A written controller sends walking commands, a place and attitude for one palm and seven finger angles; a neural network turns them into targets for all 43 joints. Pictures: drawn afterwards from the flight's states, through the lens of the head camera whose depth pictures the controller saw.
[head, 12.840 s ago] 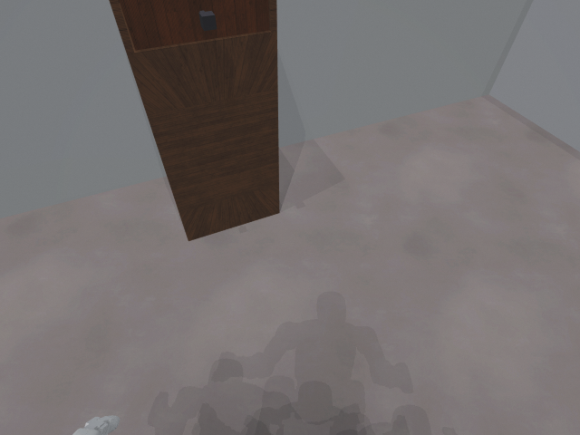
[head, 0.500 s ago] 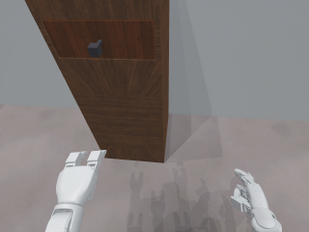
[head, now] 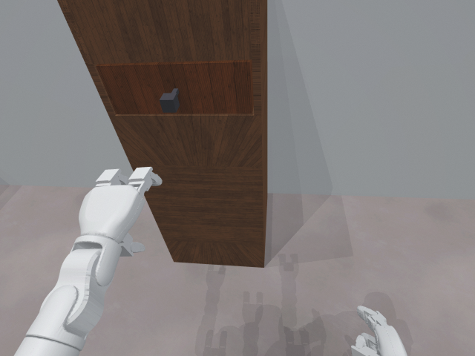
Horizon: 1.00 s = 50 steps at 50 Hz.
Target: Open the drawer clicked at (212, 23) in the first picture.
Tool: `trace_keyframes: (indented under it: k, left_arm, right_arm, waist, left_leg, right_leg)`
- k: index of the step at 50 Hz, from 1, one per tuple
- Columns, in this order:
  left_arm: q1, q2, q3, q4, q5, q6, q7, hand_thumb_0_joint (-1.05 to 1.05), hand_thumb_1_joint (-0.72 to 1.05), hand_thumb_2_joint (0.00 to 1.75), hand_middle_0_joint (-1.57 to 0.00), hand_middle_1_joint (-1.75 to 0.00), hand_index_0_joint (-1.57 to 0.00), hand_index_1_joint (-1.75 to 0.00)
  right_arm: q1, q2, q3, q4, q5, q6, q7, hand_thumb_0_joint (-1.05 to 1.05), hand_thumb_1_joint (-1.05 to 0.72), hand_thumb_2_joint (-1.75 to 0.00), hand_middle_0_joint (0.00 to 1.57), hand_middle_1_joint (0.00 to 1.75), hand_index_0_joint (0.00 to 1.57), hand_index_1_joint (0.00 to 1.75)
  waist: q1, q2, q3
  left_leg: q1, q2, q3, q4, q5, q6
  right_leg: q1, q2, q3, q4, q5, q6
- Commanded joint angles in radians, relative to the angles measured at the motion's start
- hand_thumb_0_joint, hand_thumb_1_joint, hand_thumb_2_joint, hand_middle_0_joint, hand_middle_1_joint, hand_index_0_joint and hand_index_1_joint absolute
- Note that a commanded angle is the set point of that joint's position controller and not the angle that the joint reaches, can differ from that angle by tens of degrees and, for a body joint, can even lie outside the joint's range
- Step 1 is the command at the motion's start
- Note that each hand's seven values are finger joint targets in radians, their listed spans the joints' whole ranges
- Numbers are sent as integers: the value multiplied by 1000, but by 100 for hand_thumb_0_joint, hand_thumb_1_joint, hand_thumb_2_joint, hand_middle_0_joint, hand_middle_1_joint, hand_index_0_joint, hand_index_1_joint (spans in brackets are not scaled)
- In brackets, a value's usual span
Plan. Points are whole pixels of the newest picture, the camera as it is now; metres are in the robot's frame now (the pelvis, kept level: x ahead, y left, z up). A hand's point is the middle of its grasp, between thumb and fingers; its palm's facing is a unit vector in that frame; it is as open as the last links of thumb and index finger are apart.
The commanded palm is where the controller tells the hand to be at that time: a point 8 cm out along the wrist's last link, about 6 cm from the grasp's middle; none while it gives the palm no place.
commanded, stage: raise the hand with hooked fingers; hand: left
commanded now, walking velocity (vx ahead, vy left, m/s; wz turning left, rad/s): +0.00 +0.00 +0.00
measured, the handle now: (172, 98) +0.64 +0.26 +0.13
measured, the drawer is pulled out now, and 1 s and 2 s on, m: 0.00 0.00 0.00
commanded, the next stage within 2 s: move the hooked fingers above the handle in 1.04 s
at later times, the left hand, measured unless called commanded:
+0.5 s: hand (104, 135) +0.35 +0.25 +0.23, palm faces +0.18 +0.02 -0.98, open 13.8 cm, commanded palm +0.31 +0.25 +0.28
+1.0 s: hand (92, 126) +0.35 +0.27 +0.25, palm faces +0.25 -0.01 -0.97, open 13.8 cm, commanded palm +0.30 +0.24 +0.28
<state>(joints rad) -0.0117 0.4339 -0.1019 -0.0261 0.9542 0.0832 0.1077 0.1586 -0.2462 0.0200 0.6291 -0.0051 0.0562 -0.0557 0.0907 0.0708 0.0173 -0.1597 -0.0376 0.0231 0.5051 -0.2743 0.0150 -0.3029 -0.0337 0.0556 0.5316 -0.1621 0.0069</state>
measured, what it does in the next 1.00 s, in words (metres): stands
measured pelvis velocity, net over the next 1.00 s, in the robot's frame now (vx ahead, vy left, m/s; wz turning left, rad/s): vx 0.03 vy -0.01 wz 0.05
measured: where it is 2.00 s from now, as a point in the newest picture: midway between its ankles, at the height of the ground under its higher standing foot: outside the picture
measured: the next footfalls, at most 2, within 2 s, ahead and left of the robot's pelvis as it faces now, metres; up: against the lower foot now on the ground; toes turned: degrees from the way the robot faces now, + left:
none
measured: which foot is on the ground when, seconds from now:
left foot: down 0.00-1.00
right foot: down 0.00-1.00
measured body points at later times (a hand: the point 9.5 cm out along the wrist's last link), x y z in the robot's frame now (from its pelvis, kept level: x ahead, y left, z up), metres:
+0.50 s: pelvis +0.04 -0.01 +0.01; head +0.04 -0.06 +0.46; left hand +0.33 +0.25 +0.29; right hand +0.29 -0.19 -0.08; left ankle +0.00 +0.11 -0.73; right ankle +0.09 -0.13 -0.73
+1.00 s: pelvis +0.03 -0.01 +0.01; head +0.04 -0.05 +0.46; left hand +0.33 +0.26 +0.30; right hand +0.25 -0.21 -0.10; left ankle +0.00 +0.11 -0.73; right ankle +0.09 -0.13 -0.73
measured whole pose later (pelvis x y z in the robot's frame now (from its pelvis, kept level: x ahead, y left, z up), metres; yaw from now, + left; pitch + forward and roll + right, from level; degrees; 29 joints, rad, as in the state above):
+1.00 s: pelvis +0.03 -0.01 +0.01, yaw +3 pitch -1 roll +1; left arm -0.37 0.66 0.06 -0.06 0.78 0.11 -0.19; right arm 0.12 -0.29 0.03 0.61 0.03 0.12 0.02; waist 0.11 0.10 0.00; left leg -0.15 -0.02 -0.04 0.42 -0.25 0.00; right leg -0.27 -0.03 -0.01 0.44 -0.15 0.01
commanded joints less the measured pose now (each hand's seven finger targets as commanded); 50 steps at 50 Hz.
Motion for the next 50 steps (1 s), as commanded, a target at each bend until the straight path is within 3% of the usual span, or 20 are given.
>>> trace_keyframes:
  k: [1, 2, 6, 8, 12, 15, 18, 25, 30, 34, 36, 38, 41, 43, 46, 50]
  left_arm:
    - [-421, 212, 146, -244, -1, 2, 39, 0, -29, 39, -29, -107, -29, -107]
    - [-443, 219, 139, -254, -5, 6, 27, 0, -31, 38, -29, -108, -29, -108]
    - [-490, 238, 119, -241, -26, 38, -48, 0, -41, 34, -29, -114, -29, -114]
    - [-486, 272, 148, -234, -35, 55, -97, 0, -45, 32, -30, -117, -30, -117]
    - [-529, 327, 176, -231, -53, 73, -181, 0, -50, 30, -30, -120, -30, -120]
    - [-563, 378, 224, -240, -72, 64, -228, 0, -50, 30, -30, -120, -30, -120]
    - [-602, 425, 271, -272, -92, 52, -263, 0, -50, 30, -30, -120, -30, -120]
    - [-728, 464, 276, -184, -133, 55, -333, 0, -50, 30, -30, -120, -30, -120]
    - [-589, 424, 251, -154, -162, 57, -403, 0, -50, 30, -30, -120, -30, -120]
    - [-590, 442, 272, -285, -166, 8, -406, 0, -50, 30, -30, -120, -30, -120]
    - [-600, 490, 329, -336, -170, -27, -378, 0, -50, 30, -30, -120, -30, -120]
    - [-633, 545, 394, -389, -175, -57, -335, 0, -50, 30, -30, -120, -30, -120]
    - [-655, 538, 415, -307, -178, -63, -268, 0, -50, 30, -30, -120, -30, -120]
    - [-679, 542, 426, -274, -178, -45, -237, 0, -50, 30, -30, -120, -30, -120]
    - [-669, 468, 340, -159, -169, 10, -234, 0, -50, 30, -30, -120, -30, -120]
    - [-628, 371, 191, -159, -152, 78, -305, 0, -50, 30, -30, -120, -30, -120]
  right_arm:
    - [-240, -89, -28, -171, 4, -65, -5, 0, -90, -90, 20, 30, 20, 30]
    - [-246, -92, -28, -169, 6, -65, -4, 0, -90, -90, 20, 30, 20, 30]
    - [-254, -100, -25, -160, 13, -57, -1, 0, -90, -90, 20, 30, 20, 30]
    - [-259, -107, -24, -163, 14, -49, 3, 0, -90, -90, 20, 30, 20, 30]
    - [-260, -113, -14, -168, 13, -25, 14, 0, -90, -90, 20, 30, 20, 30]
    - [-253, -117, -11, -170, 10, -19, 27, 0, -90, -90, 20, 30, 20, 30]
    - [-259, -118, -11, -185, 10, -15, 38, 0, -90, -90, 20, 30, 20, 30]
    - [-235, -131, -11, -179, 20, -5, 50, 0, -90, -90, 20, 30, 20, 30]
    - [-220, -142, -19, -205, 31, 11, 65, 0, -90, -90, 20, 30, 20, 30]
    - [-226, -139, -20, -228, 24, 7, 72, 0, -90, -90, 20, 30, 20, 30]
    - [-210, -136, -23, -229, 16, 1, 70, 0, -90, -90, 20, 30, 20, 30]
    - [-211, -135, -24, -226, 10, -7, 68, 0, -90, -90, 20, 30, 20, 30]
    - [-192, -128, -25, -197, 10, -9, 65, 0, -90, -90, 20, 30, 20, 30]
    - [-197, -131, -30, -190, 17, -6, 68, 0, -90, -90, 20, 30, 20, 30]
    - [-201, -134, -27, -179, 28, 6, 70, 0, -90, -90, 20, 30, 20, 30]
    - [-227, -141, -22, -204, 44, 22, 70, 0, -90, -90, 20, 30, 20, 30]
  waist:
    - [12, -5, -160]
    - [9, 17, -174]
    - [3, 11, -184]
    - [7, -30, -208]
    - [10, -47, -216]
    - [14, -31, -232]
    - [17, -34, -295]
    - [-1, -59, -273]
    - [4, -118, -285]
    - [6, -87, -332]
    - [16, -78, -348]
    - [27, -27, -361]
    - [27, 2, -295]
    - [30, 2, -302]
    - [18, -17, -255]
    - [-3, -57, -251]
  left_leg:
    - [-108, 12, -46, -198, -17, 5]
    - [-89, 13, -47, -200, 5, 2]
    - [-53, 12, -48, -209, 83, -1]
    - [-42, 11, -41, -202, 152, 0]
    - [-31, 8, -27, -197, 243, 0]
    - [-25, 8, -26, -190, 299, -3]
    - [-12, 1, -22, -169, 347, -2]
    - [-25, -6, -14, -151, 354, 3]
    - [-46, -7, -1, -135, 335, 10]
    - [-33, -12, -6, -127, 332, 16]
    - [-28, -14, -14, -127, 338, 15]
    - [-23, -14, -22, -128, 340, 11]
    - [-46, -10, -26, -140, 339, -2]
    - [-53, -8, -26, -144, 336, -6]
    - [-77, -5, -15, -154, 289, -9]
    - [-71, -1, -10, -168, 215, -1]
  right_leg:
    - [200, 34, -52, -104, -122, -51]
    - [206, 32, -54, -107, -99, -52]
    - [237, 30, -64, -125, -37, -52]
    - [271, 32, -65, -129, 19, -50]
    - [296, 27, -72, -130, 107, -46]
    - [314, 26, -74, -125, 161, -47]
    - [343, 25, -68, -118, 221, -43]
    - [314, 15, -74, -120, 249, -35]
    - [318, 12, -76, -105, 268, -28]
    - [321, 13, -75, -94, 246, -27]
    - [328, 13, -76, -92, 244, -28]
    - [330, 18, -70, -95, 224, -33]
    - [298, 16, -75, -107, 199, -40]
    - [302, 20, -70, -113, 186, -42]
    - [270, 15, -76, -119, 142, -40]
    - [250, 17, -83, -125, 73, -34]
